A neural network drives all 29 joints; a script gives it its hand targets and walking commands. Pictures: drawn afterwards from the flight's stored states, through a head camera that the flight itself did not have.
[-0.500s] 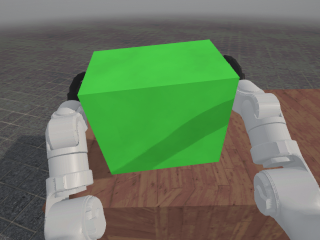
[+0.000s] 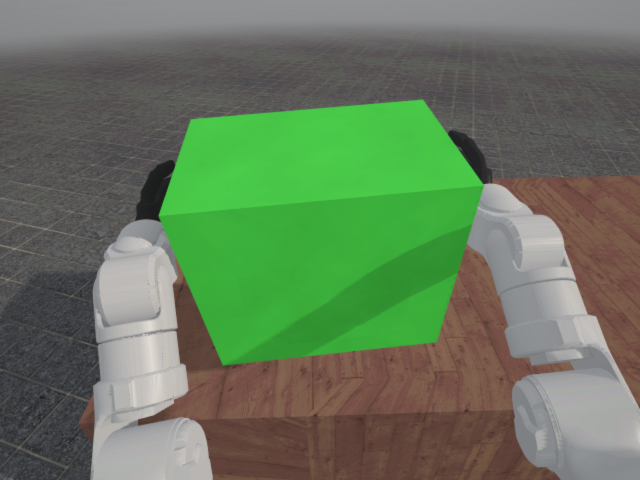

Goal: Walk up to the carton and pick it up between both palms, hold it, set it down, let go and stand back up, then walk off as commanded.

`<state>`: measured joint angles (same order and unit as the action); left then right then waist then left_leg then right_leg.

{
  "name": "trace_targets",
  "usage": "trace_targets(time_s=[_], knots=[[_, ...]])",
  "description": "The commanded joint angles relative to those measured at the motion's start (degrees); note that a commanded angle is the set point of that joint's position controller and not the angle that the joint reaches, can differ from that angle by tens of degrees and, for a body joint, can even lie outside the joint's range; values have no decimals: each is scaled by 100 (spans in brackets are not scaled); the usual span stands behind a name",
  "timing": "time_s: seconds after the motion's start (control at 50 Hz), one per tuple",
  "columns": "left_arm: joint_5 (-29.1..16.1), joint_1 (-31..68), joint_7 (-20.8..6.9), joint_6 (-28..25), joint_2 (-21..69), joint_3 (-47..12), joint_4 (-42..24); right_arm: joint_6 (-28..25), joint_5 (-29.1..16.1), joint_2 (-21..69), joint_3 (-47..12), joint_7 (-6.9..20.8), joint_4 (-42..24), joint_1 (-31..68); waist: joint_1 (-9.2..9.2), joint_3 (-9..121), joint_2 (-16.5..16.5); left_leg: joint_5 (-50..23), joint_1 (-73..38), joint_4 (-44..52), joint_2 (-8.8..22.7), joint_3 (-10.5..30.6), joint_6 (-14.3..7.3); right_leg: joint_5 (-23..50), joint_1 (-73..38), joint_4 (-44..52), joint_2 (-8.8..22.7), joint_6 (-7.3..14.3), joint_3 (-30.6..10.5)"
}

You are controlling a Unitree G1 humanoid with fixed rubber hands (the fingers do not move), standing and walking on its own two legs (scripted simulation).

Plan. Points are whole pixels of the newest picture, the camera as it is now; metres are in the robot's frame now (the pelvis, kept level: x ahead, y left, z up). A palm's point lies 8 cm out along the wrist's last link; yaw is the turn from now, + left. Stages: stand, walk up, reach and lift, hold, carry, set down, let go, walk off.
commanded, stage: hold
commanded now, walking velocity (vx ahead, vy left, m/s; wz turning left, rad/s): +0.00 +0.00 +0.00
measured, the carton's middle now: (320, 236) +0.36 +0.01 +0.20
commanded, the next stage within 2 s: none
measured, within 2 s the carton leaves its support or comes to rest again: neither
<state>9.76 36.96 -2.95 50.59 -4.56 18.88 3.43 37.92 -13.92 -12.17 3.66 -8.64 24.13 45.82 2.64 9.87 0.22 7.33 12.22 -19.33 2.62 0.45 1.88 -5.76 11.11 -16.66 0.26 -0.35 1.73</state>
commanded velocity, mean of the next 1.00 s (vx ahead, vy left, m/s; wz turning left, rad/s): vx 0.00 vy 0.00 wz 0.00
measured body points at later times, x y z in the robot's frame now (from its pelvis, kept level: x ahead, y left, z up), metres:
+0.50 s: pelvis +0.01 +0.00 +0.00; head -0.04 +0.01 +0.45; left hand +0.38 +0.20 +0.22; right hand +0.40 -0.17 +0.24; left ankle +0.03 +0.14 -0.75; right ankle +0.03 -0.12 -0.75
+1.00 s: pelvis +0.00 +0.00 +0.00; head -0.06 +0.01 +0.45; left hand +0.37 +0.20 +0.25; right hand +0.39 -0.17 +0.27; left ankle +0.03 +0.14 -0.75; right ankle +0.03 -0.12 -0.75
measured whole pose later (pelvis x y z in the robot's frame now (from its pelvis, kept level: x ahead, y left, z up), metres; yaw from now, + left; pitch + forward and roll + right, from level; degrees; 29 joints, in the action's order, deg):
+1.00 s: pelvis +0.00 +0.00 +0.00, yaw +0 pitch -1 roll -1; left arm 12.5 42.1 -4.7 50.9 -4.9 21.3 8.2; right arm 36.1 -14.0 -11.9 6.4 -7.3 33.0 52.7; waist 2.7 8.4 0.2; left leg 7.3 11.4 -19.3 2.6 0.5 1.6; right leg -5.6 10.3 -16.6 0.3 -0.4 1.7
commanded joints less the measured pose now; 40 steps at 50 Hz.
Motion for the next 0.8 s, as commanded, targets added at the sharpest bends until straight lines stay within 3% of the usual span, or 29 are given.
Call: trace_targets(time_s=[0.0, 0.02, 0.08, 0.12, 0.16, 0.18, 0.24, 0.26, 0.28, 0.36, 0.42, 0.44, 0.46, 0.48, 0.52, 0.54, 0.58, 0.6, 0.62, 0.7, 0.72, 0.76, 0.78], knots=[[-916, 4807, -893, -346, 2312, -2284, -157, -284, -929, 3012, -1402, 1000, -1022, 4815, 111, 1496, -123, 305, -102, 556, -492, -50, -150, -219, -1539, 133, -345, 6, -64], [-925, 4856, -931, -365, 2242, -2214, -170, -298, -918, 3117, -1427, 1047, -949, 4837, 76, 1523, 44, 458, -26, 556, -493, -51, -224, -379, -1542, 168, -344, -11, -49], [-748, 4904, -1028, -375, 2137, -1955, 167, -276, -674, 3035, -1207, 1115, -361, 4617, 205, 1243, -24, 764, 101, 690, -434, -48, -234, -515, -1636, 120, -328, -18, -58], [-636, 4703, -1146, -343, 2143, -1946, 324, -282, -600, 2902, -1060, 1133, -218, 4575, 274, 1144, -253, 819, 178, 778, -397, -44, -177, -490, -1747, 114, -379, 16, -64], [-711, 4973, -1136, -424, 2105, -1913, 316, -334, -503, 2961, -997, 1177, -95, 4674, 269, 1380, -148, 935, 170, 752, -405, -34, -185, -570, -1709, 104, -390, 3, -61], [-704, 4808, -1146, -420, 2080, -1840, 359, -362, -526, 2983, -1061, 1179, -249, 4731, 199, 1411, -14, 735, 141, 734, -392, -64, -202, -406, -1800, 92, -404, 3, -53], [-688, 4704, -1168, -476, 2118, -1904, 168, -404, -610, 3024, -1161, 1159, -217, 4543, 218, 1525, -56, 323, -93, 645, -458, -95, -137, -98, -1805, 149, -346, -14, -81], [-836, 4799, -1145, -509, 2182, -2094, -44, -448, -706, 2979, -1212, 1139, -485, 4564, 296, 1767, -22, 112, -276, 549, -462, -92, -101, 148, -1844, 142, -361, -18, -65], [-819, 4580, -1128, -495, 2199, -1993, -127, -443, -795, 3066, -1357, 1112, -593, 4454, 186, 1879, -6, -168, -436, 536, -457, -81, -111, 333, -1926, 144, -361, -38, -77], [-1161, 4614, -992, -557, 2358, -2511, -815, -542, -1061, 3045, -1622, 992, -1464, 4634, 281, 2676, -82, -993, -746, 201, -553, -40, -12, 1142, -2136, 38, -418, -78, -9], [-1341, 4513, -879, -528, 2398, -2869, -1629, -478, -1508, 3171, -2054, 839, -2463, 4408, 301, 3287, -83, -2269, -1127, -198, -618, -9, 87, 2640, -2644, -205, -475, -157, -18], [-1445, 4511, -838, -522, 2495, -2992, -1904, -472, -1605, 3095, -2096, 798, -2738, 4399, 351, 3574, -124, -2495, -1257, -271, -635, 17, 168, 2902, -2706, -238, -506, -135, -20], [-1409, 4405, -794, -499, 2488, -3006, -2082, -437, -1674, 3114, -2192, 743, -2877, 4381, 278, 3481, -173, -2568, -1192, -286, -671, 29, 157, 3039, -2737, -266, -466, -159, -34], [-1400, 4463, -794, -471, 2484, -3065, -2150, -382, -1696, 3044, -2155, 710, -2769, 4264, 357, 3359, -319, -2514, -1241, -305, -674, 38, 186, 3003, -2639, -281, -467, -168, -44], [-1359, 4447, -775, -412, 2432, -3097, -2307, -320, -1644, 2984, -2178, 685, -2888, 4206, 285, 3322, -321, -2311, -1265, -270, -650, 11, 193, 2659, -2561, -230, -459, -138, -2], [-1303, 4404, -785, -366, 2356, -3074, -2093, -261, -1574, 2869, -2059, 682, -2691, 4179, 365, 2834, -274, -2072, -1100, -206, -637, 36, 190, 2464, -2336, -191, -422, -157, 11], [-1277, 4623, -773, -354, 2359, -2998, -1978, -267, -1551, 2997, -2099, 745, -2585, 4384, 265, 2654, -186, -1663, -1012, -105, -611, -15, 61, 1764, -2058, -117, -408, -148, 1], [-1223, 4472, -793, -302, 2333, -2927, -1569, -241, -1434, 2896, -1958, 770, -2370, 4377, 251, 2184, -188, -1406, -885, 2, -589, -9, 72, 1465, -1901, -19, -385, -120, -4], [-1236, 4543, -821, -319, 2369, -2894, -1495, -252, -1407, 2970, -1959, 805, -2292, 4504, 245, 2170, -90, -1245, -797, 30, -568, -8, 33, 1329, -1855, -34, -388, -107, -2], [-1234, 5123, -825, -424, 2505, -2876, -1162, -309, -1114, 3111, -1568, 946, -1635, 4715, 271, 2141, -258, -246, -450, 365, -502, -40, -6, 281, -1615, 42, -334, -19, 11], [-1113, 5079, -852, -413, 2353, -2605, -611, -285, -916, 3073, -1452, 993, -1132, 4698, 211, 1630, -84, 218, -259, 465, -486, -43, -90, -234, -1419, 188, -316, -10, -9], [-889, 4982, -899, -414, 2306, -2321, -286, -354, -799, 3081, -1404, 1076, -899, 4691, 171, 1380, -136, 440, -93, 612, -452, -71, -180, -349, -1497, 137, -339, 20, -31], [-831, 5026, -922, -417, 2232, -2162, -89, -369, -676, 3100, -1367, 1130, -767, 4817, 112, 1393, 33, 653, 44, 671, -446, -99, -230, -547, -1576, 134, -368, 2, -15]])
